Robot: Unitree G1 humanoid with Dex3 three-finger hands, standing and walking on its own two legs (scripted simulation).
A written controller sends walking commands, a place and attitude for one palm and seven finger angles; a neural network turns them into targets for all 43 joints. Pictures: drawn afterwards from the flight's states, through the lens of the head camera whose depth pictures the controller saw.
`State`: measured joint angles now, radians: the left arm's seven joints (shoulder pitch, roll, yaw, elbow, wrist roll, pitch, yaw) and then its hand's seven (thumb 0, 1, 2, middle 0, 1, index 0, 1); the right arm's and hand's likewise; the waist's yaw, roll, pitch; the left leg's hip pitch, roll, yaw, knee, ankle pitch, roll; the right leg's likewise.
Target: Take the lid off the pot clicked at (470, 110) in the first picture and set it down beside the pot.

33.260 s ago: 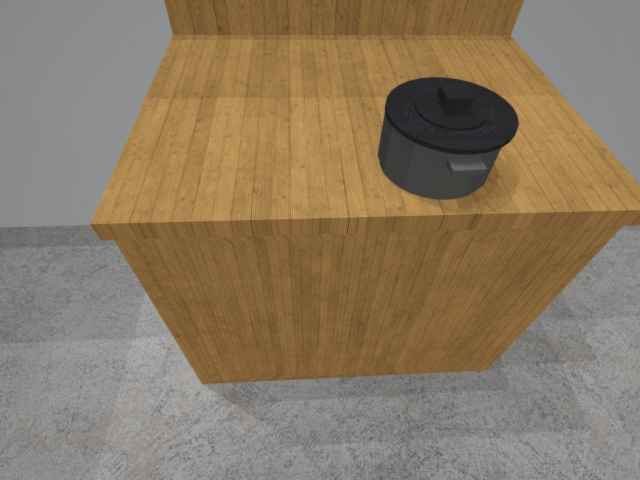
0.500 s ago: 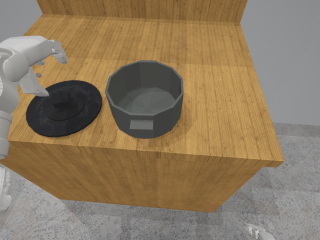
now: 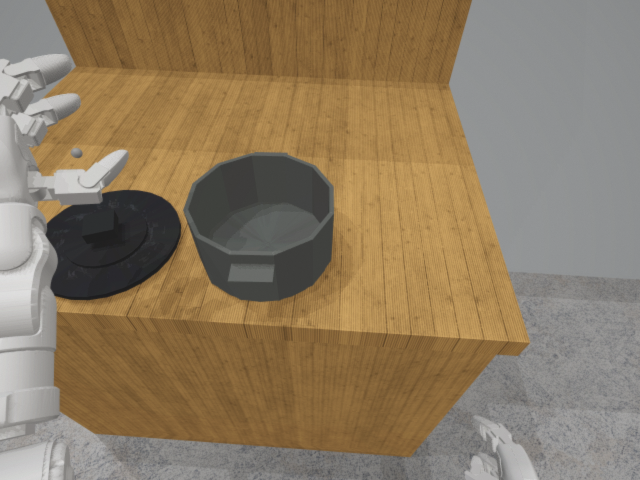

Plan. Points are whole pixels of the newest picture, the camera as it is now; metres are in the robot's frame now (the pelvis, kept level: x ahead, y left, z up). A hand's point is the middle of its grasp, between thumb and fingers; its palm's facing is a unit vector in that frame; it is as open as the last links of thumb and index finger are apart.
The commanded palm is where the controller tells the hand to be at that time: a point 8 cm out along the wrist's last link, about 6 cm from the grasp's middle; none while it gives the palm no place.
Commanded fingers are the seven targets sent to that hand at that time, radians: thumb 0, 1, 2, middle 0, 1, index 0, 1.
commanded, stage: draw the hand back to the body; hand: left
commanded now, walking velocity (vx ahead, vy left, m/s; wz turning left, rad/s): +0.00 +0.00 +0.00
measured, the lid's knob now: (100, 226) +0.43 +0.35 +0.06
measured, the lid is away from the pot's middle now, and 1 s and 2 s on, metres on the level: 0.24 0.24 0.24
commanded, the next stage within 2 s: step back with the hand held close in 1.44 s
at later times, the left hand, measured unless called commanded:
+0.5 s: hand (49, 201) +0.30 +0.26 +0.24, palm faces +0.49 -0.84 -0.25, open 8.5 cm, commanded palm +0.24 +0.30 +0.24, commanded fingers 0.00 0.82 0.90 -0.22 -0.33 -0.22 -0.33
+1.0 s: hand out of the picture +0.22 +0.26 +0.24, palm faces +0.46 -0.85 -0.26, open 7.5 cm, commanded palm +0.16 +0.30 +0.24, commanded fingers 0.00 0.90 0.90 -0.20 -0.30 -0.20 -0.30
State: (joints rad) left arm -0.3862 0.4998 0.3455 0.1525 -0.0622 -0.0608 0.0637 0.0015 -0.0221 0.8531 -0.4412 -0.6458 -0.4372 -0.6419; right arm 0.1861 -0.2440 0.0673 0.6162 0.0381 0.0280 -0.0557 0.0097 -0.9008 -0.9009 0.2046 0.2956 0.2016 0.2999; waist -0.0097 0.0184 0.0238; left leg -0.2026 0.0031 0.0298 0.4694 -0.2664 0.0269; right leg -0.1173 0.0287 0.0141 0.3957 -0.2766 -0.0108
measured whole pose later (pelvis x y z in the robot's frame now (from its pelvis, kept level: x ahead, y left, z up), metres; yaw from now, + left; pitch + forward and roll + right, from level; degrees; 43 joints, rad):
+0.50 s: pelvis +0.01 -0.01 +0.00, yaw +0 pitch -1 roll -1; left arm -0.08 0.44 0.41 -0.14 -0.12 -0.06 0.09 0.01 0.57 0.88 -0.29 -0.42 -0.29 -0.42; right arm 0.15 -0.25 0.04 0.62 0.04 0.01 -0.06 0.01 -0.90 -0.90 0.20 0.30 0.20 0.30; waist 0.03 0.05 0.01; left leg -0.18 0.01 0.02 0.50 -0.29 0.01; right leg -0.10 0.04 0.00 0.44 -0.32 -0.03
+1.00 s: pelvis -0.01 +0.01 +0.00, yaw +0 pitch -4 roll -1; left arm 0.18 0.39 0.39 -0.42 -0.13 -0.10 0.09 0.02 0.88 0.90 -0.21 -0.31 -0.21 -0.30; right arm 0.15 -0.24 0.05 0.64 0.01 -0.03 -0.05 0.01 -0.90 -0.90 0.20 0.30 0.20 0.30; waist 0.05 0.04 0.02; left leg -0.13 -0.01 0.03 0.46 -0.26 0.04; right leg -0.04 0.02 0.02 0.38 -0.27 0.00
